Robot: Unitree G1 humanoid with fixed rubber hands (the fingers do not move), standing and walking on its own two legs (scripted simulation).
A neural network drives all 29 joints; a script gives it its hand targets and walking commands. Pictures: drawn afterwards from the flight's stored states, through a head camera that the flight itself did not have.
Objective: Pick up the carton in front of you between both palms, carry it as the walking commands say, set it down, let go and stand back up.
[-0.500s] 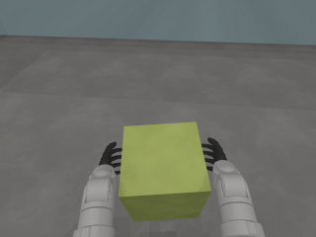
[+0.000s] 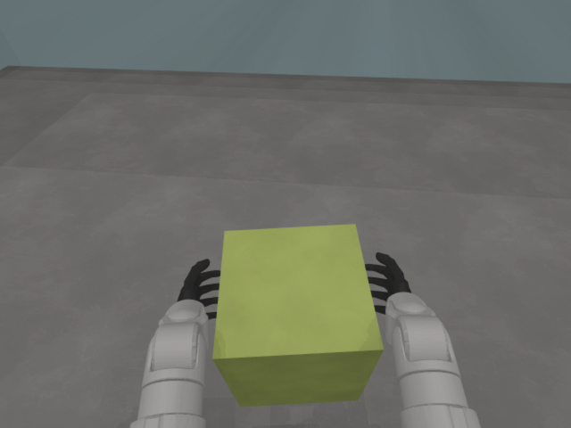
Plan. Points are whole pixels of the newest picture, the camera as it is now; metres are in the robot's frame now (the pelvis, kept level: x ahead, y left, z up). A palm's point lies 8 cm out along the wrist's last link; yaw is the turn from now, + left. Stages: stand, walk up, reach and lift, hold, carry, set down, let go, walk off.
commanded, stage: carry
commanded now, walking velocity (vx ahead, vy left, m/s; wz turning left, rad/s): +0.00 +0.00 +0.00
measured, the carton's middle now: (294, 320) +0.32 +0.00 -0.05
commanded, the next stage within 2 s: none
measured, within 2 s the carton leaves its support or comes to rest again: neither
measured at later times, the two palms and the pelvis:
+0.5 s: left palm (207, 278) +0.34 +0.13 +0.05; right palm (401, 276) +0.34 -0.17 +0.05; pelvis +0.05 -0.02 +0.01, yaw -1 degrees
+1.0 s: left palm (212, 192) +0.57 +0.15 +0.03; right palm (358, 189) +0.56 -0.14 +0.04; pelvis +0.27 +0.01 +0.00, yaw -2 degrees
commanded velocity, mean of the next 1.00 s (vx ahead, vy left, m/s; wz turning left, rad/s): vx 0.30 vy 0.00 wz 0.00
